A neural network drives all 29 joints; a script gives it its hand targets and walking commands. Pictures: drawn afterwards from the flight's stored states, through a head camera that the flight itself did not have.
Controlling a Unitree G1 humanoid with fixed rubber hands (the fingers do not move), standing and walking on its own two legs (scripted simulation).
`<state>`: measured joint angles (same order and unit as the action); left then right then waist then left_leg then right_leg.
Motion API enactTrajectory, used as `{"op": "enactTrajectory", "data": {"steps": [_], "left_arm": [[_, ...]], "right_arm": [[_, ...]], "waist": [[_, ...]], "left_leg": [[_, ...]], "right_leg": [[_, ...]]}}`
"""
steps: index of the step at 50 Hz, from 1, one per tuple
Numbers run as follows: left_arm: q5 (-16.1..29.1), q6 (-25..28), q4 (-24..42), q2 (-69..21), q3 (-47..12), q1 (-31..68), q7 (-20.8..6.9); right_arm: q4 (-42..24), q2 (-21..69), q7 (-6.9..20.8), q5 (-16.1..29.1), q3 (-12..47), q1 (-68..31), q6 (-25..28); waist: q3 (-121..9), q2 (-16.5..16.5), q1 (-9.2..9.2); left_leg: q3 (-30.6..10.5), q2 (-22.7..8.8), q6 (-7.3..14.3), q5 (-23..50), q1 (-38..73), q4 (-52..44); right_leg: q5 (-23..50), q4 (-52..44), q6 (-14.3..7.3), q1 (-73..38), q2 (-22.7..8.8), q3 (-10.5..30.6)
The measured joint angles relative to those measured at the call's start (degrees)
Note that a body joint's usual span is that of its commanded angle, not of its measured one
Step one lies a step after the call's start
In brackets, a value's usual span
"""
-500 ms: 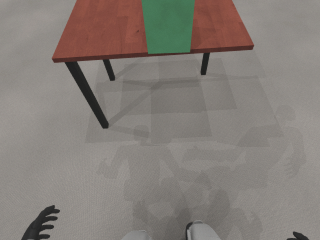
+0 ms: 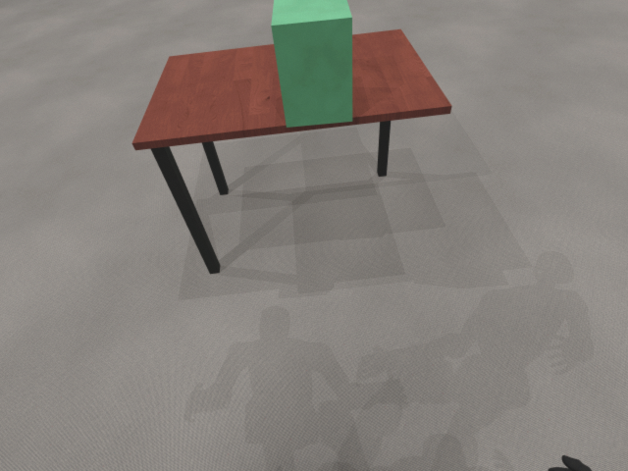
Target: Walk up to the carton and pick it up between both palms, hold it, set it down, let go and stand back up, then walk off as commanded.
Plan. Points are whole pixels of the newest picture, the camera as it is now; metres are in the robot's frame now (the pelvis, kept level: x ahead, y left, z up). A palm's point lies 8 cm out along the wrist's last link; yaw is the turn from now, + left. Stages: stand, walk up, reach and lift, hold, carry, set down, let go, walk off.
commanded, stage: walk off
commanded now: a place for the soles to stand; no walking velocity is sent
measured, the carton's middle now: (314, 61) +1.11 +0.03 +0.03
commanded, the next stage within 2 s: stand in 1.28 s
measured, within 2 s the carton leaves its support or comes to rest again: neither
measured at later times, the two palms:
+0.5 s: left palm out of the picture +0.08 +0.30 -0.07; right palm out of the picture +0.01 -0.33 -0.11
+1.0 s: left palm out of the picture +0.13 +0.33 -0.08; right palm out of the picture +0.14 -0.30 -0.10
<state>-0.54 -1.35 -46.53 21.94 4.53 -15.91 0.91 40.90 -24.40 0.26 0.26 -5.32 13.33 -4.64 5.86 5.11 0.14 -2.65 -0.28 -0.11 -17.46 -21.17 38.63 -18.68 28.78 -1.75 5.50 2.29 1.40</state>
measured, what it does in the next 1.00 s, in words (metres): steps on the spot: left foot, then left foot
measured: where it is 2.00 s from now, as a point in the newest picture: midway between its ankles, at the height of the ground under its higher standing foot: outside the picture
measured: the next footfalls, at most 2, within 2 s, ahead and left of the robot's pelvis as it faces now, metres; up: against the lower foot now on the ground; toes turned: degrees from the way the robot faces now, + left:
left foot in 0.18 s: -0.01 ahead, +0.17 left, +0.00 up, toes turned +2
left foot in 0.64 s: +0.03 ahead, +0.18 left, +0.00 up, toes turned +3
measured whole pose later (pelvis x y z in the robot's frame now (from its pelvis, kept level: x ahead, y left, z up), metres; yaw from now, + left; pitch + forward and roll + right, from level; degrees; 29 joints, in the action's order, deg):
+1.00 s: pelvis +0.02 +0.01 +0.00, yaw +1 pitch -3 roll +1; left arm -0.2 -1.0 -46.7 22.1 3.6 -8.1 -0.4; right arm 46.3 -23.9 -0.7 -0.7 -3.0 9.5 0.0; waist 7.6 1.5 0.4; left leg 0.2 -3.4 -2.7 -18.0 -8.2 29.2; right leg -20.3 32.5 -0.5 9.3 -0.6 0.1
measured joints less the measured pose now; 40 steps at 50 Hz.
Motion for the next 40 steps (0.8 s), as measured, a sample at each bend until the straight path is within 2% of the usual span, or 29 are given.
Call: {"op": "enactTrajectory", "data": {"steps": [2, 4, 6, 9, 11, 12, 14, 16, 18, 20, 24, 27, 29, 32, 35, 37, 40], "left_arm": [[-0.31, 0.39, 1.29, -0.24, -0.17, 0.03, 0.08], [-0.65, 0.43, 2.38, -0.4, -0.3, 1.14, 0.16], [-1.17, 0.45, 3.59, -0.43, -0.4, 2.67, 0.06], [-1.25, 0.48, 5.41, -0.24, -0.71, 4.89, -0.21], [-0.96, 0.59, 5.77, 0.25, -0.26, 6.33, -0.66], [-0.85, 0.58, 5.79, 0.37, -0.02, 6.44, -0.85], [-0.92, 0.16, 5.93, 0.43, 0.29, 6.06, -1.36], [-0.82, 0.25, 6.01, 0.63, 0.23, 5.52, -2.07], [-0.68, 0.63, 4.96, 0.38, -0.09, 5.29, -2.28], [-0.64, 0.52, 3.61, -0.57, -0.73, 5.51, -1.99], [-1.32, 0.96, 2.51, -1.59, -1.21, 4.64, -1.29], [-1.61, 1.1, 2.24, -1.33, -1.33, 3.81, -0.7], [-1.58, 1.04, 2.79, -0.6, -1.25, 3.57, -0.45], [-0.97, 0.75, 3.47, 0.54, -1.09, 3.81, -0.5], [-0.34, 0.07, 2.76, 1.77, -0.05, 4.35, -0.94], [-0.32, -0.43, 2.78, 1.97, 0.41, 4.47, -1.26], [0.06, 0.19, 2.39, 0.9, -0.16, 5.17, -1.66]], "right_arm": [[1.0, -0.24, 0.03, -0.24, -0.16, 1.23, 0.24], [1.99, -0.44, 0.15, -0.48, 0.03, 2.09, 0.65], [2.79, -0.32, 0.32, -0.64, 0.18, 2.87, 1.22], [3.12, -0.4, 0.4, -1.04, 0.3, 4.58, 2.53], [3.77, 0.29, -0.15, -1.61, 0.4, 4.53, 3.43], [3.8, 0.67, -0.37, -1.86, 0.49, 4.52, 3.87], [3.64, 1.31, -0.32, -1.97, -0.11, 4.93, 4.46], [3.7, 1.55, 0.02, -2.19, -0.74, 5.56, 4.26], [4.38, 0.98, 0.37, -2.31, -0.78, 5.25, 3.55], [4.95, 0.25, 0.75, -1.9, -0.72, 5.13, 2.86], [4.56, -0.21, 1.06, -1.44, -0.74, 5.12, 2.61], [3.93, -0.82, 1.18, -1.45, -0.12, 5.14, 3.21], [3.54, -0.99, 1.05, -1.58, 0.27, 5.03, 3.67], [3.06, -1.97, 0.38, -1.57, 0.68, 5.0, 4.76], [3.77, -0.68, -0.49, -1.94, 0.57, 3.48, 4.83], [3.18, 0.78, -0.35, -1.94, 0.63, 3.07, 4.76], [3.23, 1.62, 0.01, -1.63, 0.84, 1.73, 4.23]], "waist": [[-1.0, 0.15, 0.29], [-1.55, -0.06, 0.15], [-1.83, -0.65, -0.49], [-2.18, -1.26, -1.68], [-0.89, -3.65, -1.52], [-0.26, -4.62, -1.3], [0.36, -5.41, -1.69], [0.7, -6.07, -1.96], [1.38, -5.42, -2.14], [1.97, -3.46, -2.87], [0.88, -3.4, -1.92], [-0.24, -3.76, -1.11], [-0.23, -4.31, -0.74], [0.21, -3.81, -0.41], [1.16, -5.82, 0.09], [1.32, -6.49, -0.23], [2.48, -4.81, -0.88]], "left_leg": [[-1.63, 1.13, 0.07, -2.88, -0.1, 6.28], [-1.62, 1.15, 0.17, -4.69, 1.31, 8.12], [-0.3, 0.26, 0.73, -6.19, 4.54, 3.81], [1.19, -1.09, 2.31, -0.7, 11.14, -8.28], [2.71, -0.12, -0.75, 0.97, 11.9, -9.87], [3.69, 0.07, -1.46, 0.81, 12.05, -9.6], [4.61, -0.41, -1.4, 0.05, 11.93, -8.87], [5.08, -0.78, -1.38, -0.17, 12.23, -9.02], [5.01, -2.04, -1.75, -0.72, 12.03, -7.8], [2.85, -3.17, 0.16, -2.6, 10.67, -4.78], [1.92, -0.91, 1.99, -9.12, 6.04, 5.64], [2.17, -0.27, 2.48, -10.99, 4.91, 6.39], [2.91, -0.77, 2.74, -9.12, 5.98, 1.55], [3.1, -2.05, 3.38, 2.03, 9.57, -8.41], [4.52, -1.69, -1.12, -0.02, 10.91, -7.2], [4.52, -1.8, -2.13, -1.11, 11.25, -6.76], [3.05, -3.21, -2.56, -1.47, 11.77, -6.49]], "right_leg": [[0.12, 0.44, 0.25, 0.9, -0.9, 0.38], [0.43, 0.92, 0.52, 2.08, -1.85, 0.48], [0.62, 1.45, 0.85, 3.32, -2.8, 0.19], [-0.39, 4.57, 1.54, 6.27, -3.7, -0.93], [-1.83, 9.24, 1.32, 8.99, -4.96, 0.43], [-2.32, 11.47, 0.92, 10.22, -4.87, 1.38], [-5.98, 15.69, 0.54, 12.12, -4.13, 1.67], [-5.71, 13.43, -0.12, 11.27, -4.31, 1.48], [-0.9, 8.38, 0.1, 9.18, -3.65, 0.65], [0.66, 6.7, 0.2, 7.86, -2.21, -1.14], [1.01, 3.75, -0.71, 6.95, -2.91, -1.36], [2.02, 1.02, -0.26, 5.88, -4.0, -1.04], [1.97, 0.47, 0.59, 5.13, -4.71, -1.06], [-0.67, 4.27, 1.87, 5.58, -4.55, -1.51], [-4.53, 10.96, 1.4, 7.47, -4.72, 0.54], [-6.57, 11.26, 0.85, 7.68, -4.02, 0.78], [-0.47, 5.29, 1.13, 4.68, -2.74, -0.9]]}}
